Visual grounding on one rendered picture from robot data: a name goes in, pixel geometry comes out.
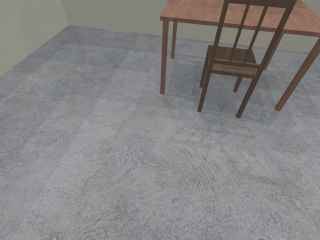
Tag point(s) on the table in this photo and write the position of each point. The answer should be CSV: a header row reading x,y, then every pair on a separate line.
x,y
301,21

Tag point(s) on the chair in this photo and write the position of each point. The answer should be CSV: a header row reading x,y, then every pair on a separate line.
x,y
241,63

